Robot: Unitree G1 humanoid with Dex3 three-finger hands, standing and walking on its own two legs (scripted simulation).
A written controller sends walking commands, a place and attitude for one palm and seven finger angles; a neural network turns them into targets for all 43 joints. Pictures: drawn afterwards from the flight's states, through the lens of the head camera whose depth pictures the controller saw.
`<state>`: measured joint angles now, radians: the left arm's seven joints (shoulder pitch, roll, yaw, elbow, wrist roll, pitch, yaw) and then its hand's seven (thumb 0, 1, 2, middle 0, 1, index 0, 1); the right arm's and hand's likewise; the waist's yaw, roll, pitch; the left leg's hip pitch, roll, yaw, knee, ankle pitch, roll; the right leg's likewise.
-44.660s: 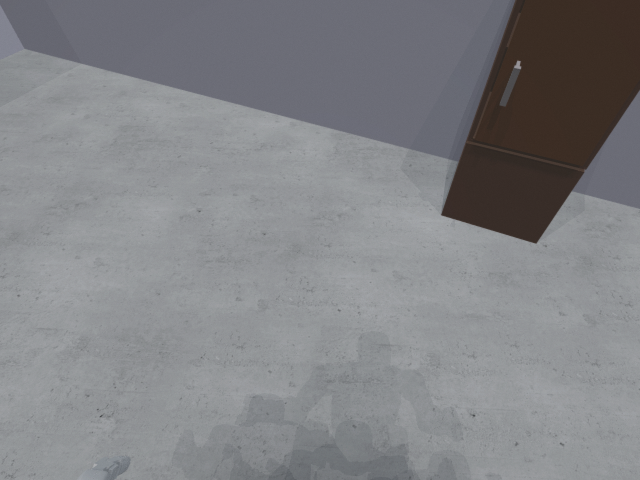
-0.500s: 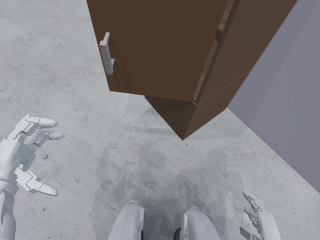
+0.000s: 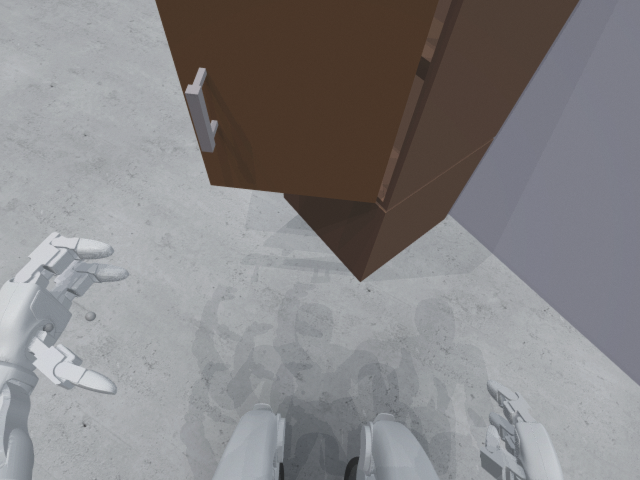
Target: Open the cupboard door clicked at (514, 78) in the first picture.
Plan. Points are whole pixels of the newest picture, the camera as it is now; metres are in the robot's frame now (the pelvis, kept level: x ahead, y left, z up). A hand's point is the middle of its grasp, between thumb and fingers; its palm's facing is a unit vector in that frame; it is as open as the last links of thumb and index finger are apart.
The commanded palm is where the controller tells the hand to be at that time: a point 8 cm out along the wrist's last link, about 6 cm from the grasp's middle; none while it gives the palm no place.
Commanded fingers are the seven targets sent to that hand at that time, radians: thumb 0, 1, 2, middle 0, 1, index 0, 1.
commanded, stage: move the hooked fingers beside the handle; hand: left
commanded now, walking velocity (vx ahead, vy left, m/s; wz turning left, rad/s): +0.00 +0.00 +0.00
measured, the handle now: (204, 111) +0.64 +0.23 +0.00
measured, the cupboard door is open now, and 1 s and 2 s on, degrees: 46 46 46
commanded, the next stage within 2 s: none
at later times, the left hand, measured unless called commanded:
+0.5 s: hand (114, 254) +0.36 +0.28 +0.03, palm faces -0.05 -1.00 -0.03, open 14.0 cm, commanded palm +0.34 +0.32 +0.03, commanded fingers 0.00 -0.50 0.30 -0.30 -1.20 -0.30 -1.20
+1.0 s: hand (136, 199) +0.45 +0.28 +0.02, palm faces -0.04 -1.00 -0.03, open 14.0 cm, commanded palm +0.44 +0.32 +0.02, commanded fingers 0.00 -0.50 0.30 -0.30 -1.20 -0.30 -1.20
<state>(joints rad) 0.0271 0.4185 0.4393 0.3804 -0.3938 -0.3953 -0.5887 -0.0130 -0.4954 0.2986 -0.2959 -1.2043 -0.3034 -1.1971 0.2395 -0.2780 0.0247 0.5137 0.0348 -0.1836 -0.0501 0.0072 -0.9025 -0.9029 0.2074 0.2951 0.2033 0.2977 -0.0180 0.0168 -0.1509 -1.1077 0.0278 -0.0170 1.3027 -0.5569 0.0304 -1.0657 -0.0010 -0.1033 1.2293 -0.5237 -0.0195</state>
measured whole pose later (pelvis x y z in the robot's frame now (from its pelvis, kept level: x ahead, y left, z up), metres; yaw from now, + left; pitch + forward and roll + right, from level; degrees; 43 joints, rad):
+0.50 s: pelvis +0.00 +0.00 -0.01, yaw -1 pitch +23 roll -4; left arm -0.31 0.50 0.48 0.67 -0.32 -0.37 -0.59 -0.01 -0.50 0.30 -0.30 -1.20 -0.30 -1.20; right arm 0.24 -0.29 0.04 0.55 0.03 -0.14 -0.06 0.01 -0.90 -0.90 0.21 0.30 0.20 0.30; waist -0.05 0.01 -0.15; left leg -1.18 0.04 -0.01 1.34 -0.57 0.03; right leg -1.15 0.01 -0.10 1.27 -0.53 -0.02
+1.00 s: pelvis -0.01 +0.01 -0.03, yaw -2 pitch +27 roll -5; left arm -0.71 0.64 0.54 1.06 -0.19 -0.44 -0.57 -0.01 -0.50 0.30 -0.30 -1.20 -0.30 -1.20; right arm 0.28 -0.30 0.05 0.59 0.01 -0.03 -0.04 0.00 -0.90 -0.90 0.21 0.30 0.20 0.30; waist -0.12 0.02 -0.14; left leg -1.32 0.04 -0.01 1.42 -0.58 0.04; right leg -1.28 0.01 -0.10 1.33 -0.53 -0.01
